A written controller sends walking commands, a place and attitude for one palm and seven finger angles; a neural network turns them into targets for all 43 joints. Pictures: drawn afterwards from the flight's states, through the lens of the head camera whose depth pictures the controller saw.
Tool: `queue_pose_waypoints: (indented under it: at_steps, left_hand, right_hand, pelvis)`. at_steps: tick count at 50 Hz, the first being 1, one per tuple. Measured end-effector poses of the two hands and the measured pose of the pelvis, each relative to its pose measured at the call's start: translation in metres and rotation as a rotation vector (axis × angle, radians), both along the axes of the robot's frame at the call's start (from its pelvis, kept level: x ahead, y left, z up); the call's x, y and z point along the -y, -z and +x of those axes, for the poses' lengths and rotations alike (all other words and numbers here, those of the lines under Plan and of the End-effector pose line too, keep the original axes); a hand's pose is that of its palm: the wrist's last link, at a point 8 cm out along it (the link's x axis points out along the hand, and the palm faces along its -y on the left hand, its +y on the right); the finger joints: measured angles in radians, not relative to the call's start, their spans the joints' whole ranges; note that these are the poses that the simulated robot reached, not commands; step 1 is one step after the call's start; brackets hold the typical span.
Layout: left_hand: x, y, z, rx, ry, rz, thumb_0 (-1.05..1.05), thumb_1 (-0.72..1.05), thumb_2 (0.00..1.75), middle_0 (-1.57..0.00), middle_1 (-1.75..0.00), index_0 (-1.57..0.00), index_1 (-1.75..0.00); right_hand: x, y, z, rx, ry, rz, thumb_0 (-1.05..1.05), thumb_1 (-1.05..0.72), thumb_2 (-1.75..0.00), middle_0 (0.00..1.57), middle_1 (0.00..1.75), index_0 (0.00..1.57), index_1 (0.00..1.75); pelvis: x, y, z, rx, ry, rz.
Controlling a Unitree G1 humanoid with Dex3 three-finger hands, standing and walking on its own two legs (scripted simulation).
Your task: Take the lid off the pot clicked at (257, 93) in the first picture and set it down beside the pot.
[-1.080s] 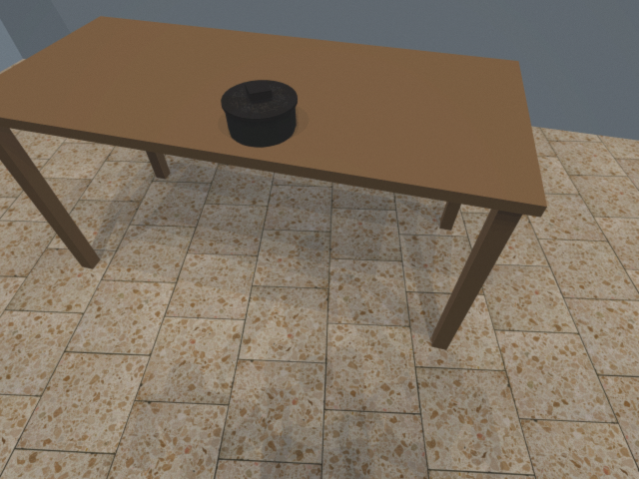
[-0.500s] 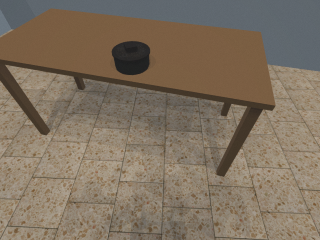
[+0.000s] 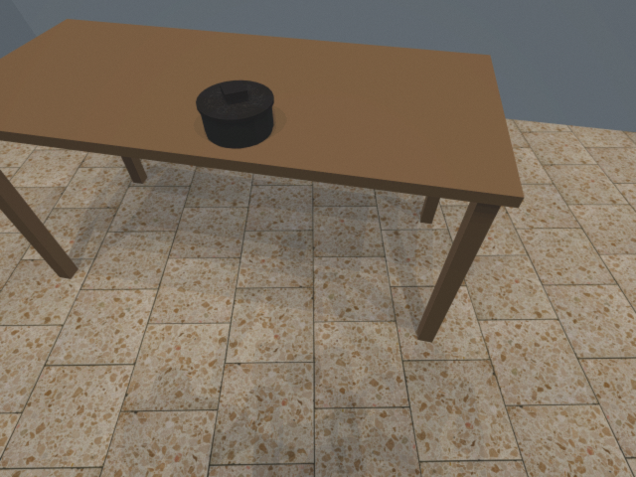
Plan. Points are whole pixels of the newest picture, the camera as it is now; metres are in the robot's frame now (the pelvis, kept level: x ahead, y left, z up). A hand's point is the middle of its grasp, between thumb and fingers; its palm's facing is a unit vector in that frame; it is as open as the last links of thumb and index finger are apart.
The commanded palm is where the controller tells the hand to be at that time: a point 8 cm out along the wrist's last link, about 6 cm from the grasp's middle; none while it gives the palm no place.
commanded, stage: turn to face it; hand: left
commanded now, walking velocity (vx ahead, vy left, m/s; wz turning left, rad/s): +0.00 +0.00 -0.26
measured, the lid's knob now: (233, 91) +0.87 +0.25 +0.04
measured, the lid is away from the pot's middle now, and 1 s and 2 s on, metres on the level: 0.00 0.00 0.00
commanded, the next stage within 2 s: take the last steps up to it in 0.14 s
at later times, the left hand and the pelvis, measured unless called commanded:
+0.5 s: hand out of the picture +0.03 +0.21 -0.17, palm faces +0.02 -0.97 -0.22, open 7.4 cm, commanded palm none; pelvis +0.02 +0.02 +0.00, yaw -2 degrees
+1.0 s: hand (179, 389) +0.27 +0.25 -0.16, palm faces -0.08 -0.97 -0.22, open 7.4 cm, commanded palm none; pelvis +0.17 +0.08 -0.01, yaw -5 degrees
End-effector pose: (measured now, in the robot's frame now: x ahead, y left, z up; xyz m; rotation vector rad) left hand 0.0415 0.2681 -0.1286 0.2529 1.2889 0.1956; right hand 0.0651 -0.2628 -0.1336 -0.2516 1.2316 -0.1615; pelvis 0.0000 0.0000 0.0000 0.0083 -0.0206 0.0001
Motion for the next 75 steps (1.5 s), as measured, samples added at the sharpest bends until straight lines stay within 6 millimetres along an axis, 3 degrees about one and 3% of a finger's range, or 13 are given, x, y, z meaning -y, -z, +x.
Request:
queue_pose_waypoints:
  at_steps: [9, 20, 24, 32, 35, 41, 46, 51, 53, 56, 64, 69, 75]
  left_hand:
    - [0.023, 0.013, -0.002, -0.018, 0.041, -0.061, 0.00, 0.90, 0.90, -0.21, -0.30, -0.20, -0.29]
    - [0.024, 0.013, 0.000, 0.009, 0.042, -0.067, 0.00, 0.90, 0.90, -0.21, -0.30, -0.20, -0.29]
    - [0.013, 0.010, -0.010, 0.006, -0.014, -0.072, 0.00, 0.90, 0.90, -0.21, -0.30, -0.20, -0.30]
    - [-0.037, 0.026, -0.022, -0.122, -0.063, -0.084, 0.00, 0.90, 0.90, -0.21, -0.30, -0.20, -0.30]
    - [-0.053, 0.024, 0.000, -0.139, -0.041, -0.075, 0.01, 0.90, 0.90, -0.21, -0.30, -0.20, -0.29]
    - [-0.063, 0.010, 0.084, -0.021, 0.007, -0.072, 0.01, 0.91, 0.90, -0.20, -0.30, -0.20, -0.29]
    - [-0.051, 0.005, 0.161, 0.059, 0.062, -0.077, 0.01, 0.91, 0.90, -0.20, -0.30, -0.19, -0.29]
    - [-0.027, 0.006, 0.240, 0.128, 0.124, -0.080, 0.01, 0.91, 0.90, -0.20, -0.30, -0.20, -0.29]
    - [-0.018, 0.010, 0.265, 0.175, 0.130, -0.077, 0.00, 0.91, 0.90, -0.20, -0.30, -0.20, -0.29]
    - [-0.013, 0.008, 0.279, 0.204, 0.087, -0.084, 0.00, 0.91, 0.90, -0.20, -0.30, -0.20, -0.29]
    - [-0.037, -0.003, 0.257, 0.050, -0.009, -0.039, -0.01, 0.94, 0.90, -0.21, -0.30, -0.20, -0.29]
    - [-0.052, 0.000, 0.239, -0.070, -0.052, -0.065, 0.00, 0.92, 0.90, -0.20, -0.30, -0.20, -0.29]
    - [-0.079, 0.021, 0.238, -0.165, -0.119, -0.108, 0.00, 0.91, 0.90, -0.21, -0.30, -0.20, -0.29]
  right_hand:
    - [-0.020, 0.014, -0.053, -0.077, 0.095, 0.047, 0.01, -0.90, -0.90, 0.20, 0.30, 0.21, 0.30]
    - [-0.030, 0.021, -0.098, -0.173, 0.147, 0.076, 0.01, -0.90, -0.90, 0.20, 0.30, 0.20, 0.30]
    - [-0.036, 0.014, -0.089, -0.190, 0.129, 0.065, 0.01, -0.90, -0.90, 0.20, 0.30, 0.20, 0.30]
    - [-0.070, 0.006, -0.027, -0.051, 0.108, 0.018, 0.01, -0.90, -0.90, 0.20, 0.30, 0.20, 0.29]
    - [-0.090, 0.005, -0.019, -0.043, 0.135, 0.030, 0.01, -0.90, -0.90, 0.20, 0.30, 0.20, 0.29]
    - [-0.130, 0.004, -0.013, -0.128, 0.157, 0.103, 0.01, -0.90, -0.90, 0.20, 0.30, 0.20, 0.30]
    - [-0.149, 0.013, -0.003, -0.200, 0.188, 0.159, 0.01, -0.90, -0.90, 0.20, 0.30, 0.21, 0.30]
    - [-0.151, 0.028, 0.014, -0.270, 0.226, 0.198, 0.01, -0.90, -0.90, 0.20, 0.30, 0.21, 0.30]
    - [-0.146, 0.037, 0.025, -0.300, 0.228, 0.207, 0.01, -0.90, -0.90, 0.20, 0.30, 0.21, 0.30]
    - [-0.132, 0.037, 0.057, -0.303, 0.199, 0.192, 0.01, -0.90, -0.90, 0.20, 0.30, 0.21, 0.30]
    - [-0.099, 0.015, 0.195, -0.094, 0.132, 0.113, 0.01, -0.91, -0.90, 0.20, 0.30, 0.20, 0.29]
    - [-0.109, 0.002, 0.273, 0.009, 0.078, 0.097, 0.01, -0.91, -0.90, 0.19, 0.30, 0.20, 0.29]
    - [-0.147, 0.000, 0.350, 0.081, -0.003, 0.065, 0.01, -0.91, -0.90, 0.20, 0.30, 0.20, 0.29]
  pelvis:
    - [-0.002, 0.006, -0.008, -0.004, 0.041, 0.002]
    - [-0.007, 0.010, 0.000, -0.012, 0.050, 0.003]
    - [-0.019, 0.005, 0.013, -0.017, 0.038, -0.001]
    - [-0.063, 0.012, 0.048, -0.016, 0.043, 0.001]
    - [-0.073, 0.009, 0.063, -0.010, 0.068, 0.010]
    - [-0.083, 0.000, 0.099, -0.026, 0.075, 0.025]
    - [-0.083, 0.002, 0.133, -0.030, 0.081, 0.039]
    - [-0.075, 0.013, 0.178, -0.024, 0.090, 0.043]
    - [-0.069, 0.021, 0.196, -0.016, 0.080, 0.033]
    - [-0.064, 0.019, 0.216, 0.003, 0.054, 0.015]
    - [-0.069, -0.001, 0.266, -0.005, 0.049, 0.007]
    - [-0.086, -0.005, 0.297, -0.015, 0.053, 0.002]
    - [-0.121, 0.007, 0.338, -0.009, 0.054, -0.033]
